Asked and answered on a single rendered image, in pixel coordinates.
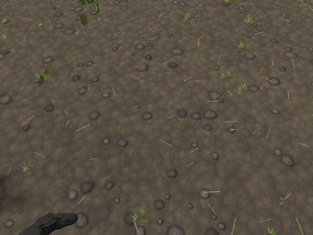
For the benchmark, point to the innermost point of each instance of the robot left hand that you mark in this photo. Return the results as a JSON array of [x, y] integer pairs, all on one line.
[[50, 222]]

